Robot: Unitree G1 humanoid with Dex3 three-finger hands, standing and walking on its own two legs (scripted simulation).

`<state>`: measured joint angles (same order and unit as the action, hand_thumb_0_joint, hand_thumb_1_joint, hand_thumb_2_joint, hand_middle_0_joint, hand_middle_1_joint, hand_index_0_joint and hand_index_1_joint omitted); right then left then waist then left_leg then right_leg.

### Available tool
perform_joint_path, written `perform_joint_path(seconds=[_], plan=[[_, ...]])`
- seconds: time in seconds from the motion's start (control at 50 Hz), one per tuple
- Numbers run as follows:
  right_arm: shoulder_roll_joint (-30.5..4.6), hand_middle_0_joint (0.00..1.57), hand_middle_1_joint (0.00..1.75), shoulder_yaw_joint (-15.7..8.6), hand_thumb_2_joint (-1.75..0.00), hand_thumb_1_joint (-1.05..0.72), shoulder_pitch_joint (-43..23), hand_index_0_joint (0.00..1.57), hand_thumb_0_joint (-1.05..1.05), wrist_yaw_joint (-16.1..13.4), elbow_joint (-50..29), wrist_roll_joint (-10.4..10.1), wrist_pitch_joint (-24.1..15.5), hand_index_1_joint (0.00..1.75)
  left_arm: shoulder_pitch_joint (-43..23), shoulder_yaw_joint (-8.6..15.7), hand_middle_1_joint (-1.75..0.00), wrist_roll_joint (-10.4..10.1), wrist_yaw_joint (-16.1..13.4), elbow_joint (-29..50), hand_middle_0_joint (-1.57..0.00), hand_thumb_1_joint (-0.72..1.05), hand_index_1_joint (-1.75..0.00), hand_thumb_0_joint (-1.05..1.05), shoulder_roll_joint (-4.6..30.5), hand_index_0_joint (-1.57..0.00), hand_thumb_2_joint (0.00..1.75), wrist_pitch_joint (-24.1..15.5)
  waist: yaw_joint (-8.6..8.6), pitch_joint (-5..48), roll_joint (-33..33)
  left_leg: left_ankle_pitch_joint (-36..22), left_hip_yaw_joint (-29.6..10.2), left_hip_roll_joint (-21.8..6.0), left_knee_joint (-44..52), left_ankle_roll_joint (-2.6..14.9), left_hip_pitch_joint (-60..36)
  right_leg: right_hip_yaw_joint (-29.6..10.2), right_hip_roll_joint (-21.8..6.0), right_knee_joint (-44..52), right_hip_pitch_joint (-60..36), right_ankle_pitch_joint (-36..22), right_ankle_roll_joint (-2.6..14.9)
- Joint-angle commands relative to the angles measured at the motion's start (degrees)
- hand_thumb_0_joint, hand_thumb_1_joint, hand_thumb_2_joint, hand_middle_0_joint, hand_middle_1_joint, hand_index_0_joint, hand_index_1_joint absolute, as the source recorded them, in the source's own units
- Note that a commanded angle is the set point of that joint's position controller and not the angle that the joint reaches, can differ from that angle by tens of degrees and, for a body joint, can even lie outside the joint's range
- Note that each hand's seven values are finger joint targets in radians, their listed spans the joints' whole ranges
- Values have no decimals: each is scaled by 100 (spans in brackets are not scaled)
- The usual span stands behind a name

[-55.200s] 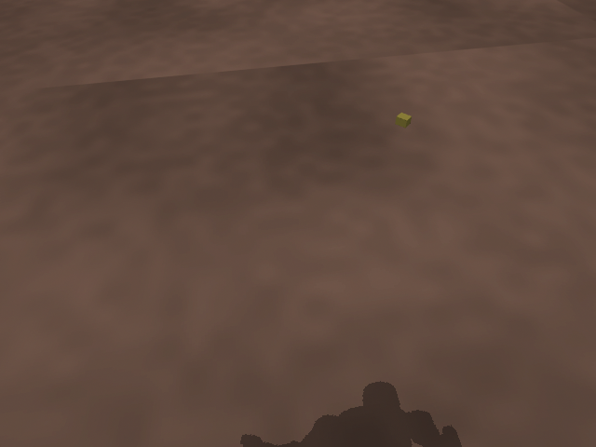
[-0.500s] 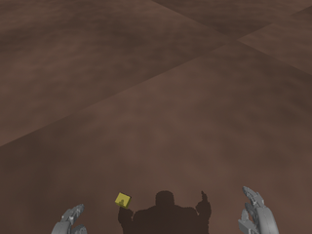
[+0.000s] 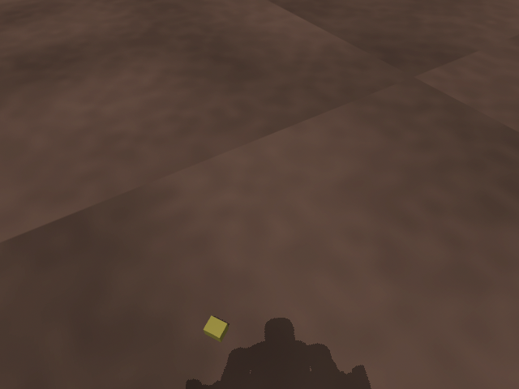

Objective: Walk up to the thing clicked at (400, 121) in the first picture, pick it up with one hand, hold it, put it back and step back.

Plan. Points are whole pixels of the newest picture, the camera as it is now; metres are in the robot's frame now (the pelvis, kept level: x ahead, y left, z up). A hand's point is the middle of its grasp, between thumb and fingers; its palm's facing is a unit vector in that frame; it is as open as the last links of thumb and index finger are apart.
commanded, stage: stand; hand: left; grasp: from above
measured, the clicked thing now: (216, 328) +0.47 +0.19 -0.74
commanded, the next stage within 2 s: none
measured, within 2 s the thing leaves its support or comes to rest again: neither
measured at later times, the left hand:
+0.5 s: hand out of the picture +0.04 +0.24 -0.15, palm faces +0.02 -0.94 -0.35, open 7.4 cm
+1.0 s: hand out of the picture +0.06 +0.23 -0.15, palm faces +0.01 -0.94 -0.34, open 7.4 cm
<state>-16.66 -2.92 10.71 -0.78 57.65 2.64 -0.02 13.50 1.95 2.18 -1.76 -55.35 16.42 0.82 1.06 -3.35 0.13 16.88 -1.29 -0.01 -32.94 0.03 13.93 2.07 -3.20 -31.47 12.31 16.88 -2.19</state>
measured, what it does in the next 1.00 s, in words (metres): stands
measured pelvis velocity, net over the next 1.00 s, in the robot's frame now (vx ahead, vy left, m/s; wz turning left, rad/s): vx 0.00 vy -0.01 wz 0.00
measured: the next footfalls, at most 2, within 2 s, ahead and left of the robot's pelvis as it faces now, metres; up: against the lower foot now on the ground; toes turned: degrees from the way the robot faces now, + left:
none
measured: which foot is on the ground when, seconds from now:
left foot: down 0.00-1.00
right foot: down 0.00-1.00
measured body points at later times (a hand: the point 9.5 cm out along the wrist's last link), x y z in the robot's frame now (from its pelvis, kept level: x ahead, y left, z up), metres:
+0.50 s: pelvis -0.01 +0.00 +0.01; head -0.01 -0.01 +0.46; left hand +0.04 +0.29 -0.12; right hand +0.06 -0.29 -0.13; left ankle +0.01 +0.12 -0.73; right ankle +0.00 -0.14 -0.73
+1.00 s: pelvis +0.00 -0.01 +0.02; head +0.01 -0.01 +0.47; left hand +0.06 +0.28 -0.12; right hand +0.07 -0.30 -0.12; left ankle +0.01 +0.12 -0.73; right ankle +0.00 -0.14 -0.73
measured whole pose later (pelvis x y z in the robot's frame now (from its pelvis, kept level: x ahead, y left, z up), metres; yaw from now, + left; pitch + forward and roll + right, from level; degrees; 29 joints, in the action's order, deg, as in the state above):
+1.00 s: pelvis +0.00 -0.01 +0.02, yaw +0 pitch -3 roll +0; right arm -18.6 -0.9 6.6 -0.6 65.6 1.4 -0.1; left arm 6.6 1.5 1.0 -0.7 -66.4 17.9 -0.4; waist 0.3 -3.9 -0.7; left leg 10.2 -1.4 -0.8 -19.6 -1.0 6.4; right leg 2.5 -2.3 -19.1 5.2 10.7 -1.4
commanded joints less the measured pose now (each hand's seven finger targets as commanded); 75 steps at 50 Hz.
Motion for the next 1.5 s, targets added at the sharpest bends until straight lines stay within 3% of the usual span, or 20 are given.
perform_joint_path(seconds=[0.0, 0.08, 0.22, 0.34, 0.38, 0.48, 0.58, 0.64, 0.86, 1.08, 1.18, 1.28, 1.48], plan=[[-1092, 20, 30, -206, -90, -90, -293, 20, 0, -88, -230, -77, -155, 30, -278, 232, -30, -28, -65, 106, -20, 90, -30, 0, 1003, -20, 90, -193, 3, 304, -225, -783, -643, -522, 1148, 223, -256, -336, -278, 877, -375, -707, 270], [-1094, 20, 30, -174, -90, -90, -277, 20, 0, -102, -23, -113, -155, 30, -311, 201, -30, -32, -73, -182, -20, 90, -30, 0, 1059, -20, 90, -206, -18, 306, -128, -1383, -551, -519, 1209, 182, -525, -343, -327, 1091, -518, -1000, 229], [-1129, 20, 30, -144, -90, -90, -404, 20, 0, -93, 183, -121, -119, 30, -380, 175, -30, -34, -45, -525, -20, 90, -30, 0, 1099, -20, 90, -175, 1, 26, -122, -642, -612, -542, 1634, 149, -418, -315, -323, 1307, -568, -691, 214], [-1199, 20, 30, -133, -90, -90, -444, 20, 0, -71, 287, -118, -109, 30, -522, 179, -30, -39, -27, -662, -20, 90, -30, 0, 1162, -20, 90, -180, -23, -28, -144, -345, -624, -562, 1753, 129, -320, -355, -357, 1453, -614, -542, 211], [-1164, 20, 30, -117, -90, -90, -505, 20, 0, -47, 303, -136, -116, 30, -504, 165, -30, -44, -17, -690, -20, 90, -30, 0, 1163, -20, 90, -205, 2, 52, -19, -604, -606, -564, 1703, 124, -476, -351, -377, 1494, -598, -570, 208], [-1213, 20, 30, -108, -90, -90, -560, 20, 0, -37, 333, -134, -96, 30, -602, 171, -30, -43, -7, -727, -20, 90, -30, 0, 1252, -20, 90, -208, -23, 2, -2, -413, -582, -561, 1717, 118, -431, -376, -374, 1586, -523, -371, 212], [-1247, 20, 30, -59, -90, -90, -541, 20, 0, -32, 383, -138, -121, 30, -668, 178, -30, -71, 2, -734, -20, 90, -30, 0, 1300, -20, 90, -250, -42, 198, -89, -881, -512, -572, 1636, 123, -568, -435, -425, 1595, -666, -872, 217], [-1252, 20, 30, -39, -90, -90, -560, 20, 0, -29, 399, -146, -109, 30, -699, 173, -30, -77, 4, -760, -20, 90, -30, 0, 1308, -20, 90, -229, -43, 138, -43, -778, -534, -599, 1687, 128, -526, -415, -417, 1600, -647, -705, 226], [-1322, 20, 30, 18, -90, -90, -553, 20, 0, -43, 446, -159, -137, 30, -790, 190, -30, -112, 32, -792, -20, 90, -30, 0, 1344, -20, 90, -235, -69, 350, -31, -1398, -463, -650, 1615, 129, -689, -435, -451, 1559, -821, -1267, 235], [-1386, 20, 30, 30, -90, -90, -639, 20, 0, -53, 463, -168, -168, 30, -868, 177, -30, -125, 56, -769, -20, 90, -30, 0, 1329, -20, 90, -222, -51, 441, -86, -1812, -444, -704, 1591, 100, -795, -394, -448, 1525, -854, -1474, 249], [-1363, 20, 30, 39, -90, -90, -638, 20, 0, -40, 474, -174, -148, 30, -945, 174, -30, -110, 60, -744, -20, 90, -30, 0, 1385, -20, 90, -224, -99, 306, 6, -1427, -439, -683, 1676, 58, -698, -406, -433, 1612, -745, -1162, 232], [-1394, 20, 30, 24, -90, -90, -686, 20, 0, -26, 449, -170, -146, 30, -955, 165, -30, -122, 53, -718, -20, 90, -30, 0, 1378, -20, 90, -257, -96, 475, 14, -1652, -433, -718, 1590, 106, -767, -419, -478, 1593, -893, -1449, 242], [-1418, 20, 30, 21, -90, -90, -701, 20, 0, -3, 449, -171, -151, 30, -925, 155, -30, -119, 74, -695, -20, 90, -30, 0, 1386, -20, 90, -252, -79, 347, -56, -1355, -440, -697, 1711, 83, -669, -393, -445, 1650, -758, -1100, 256]])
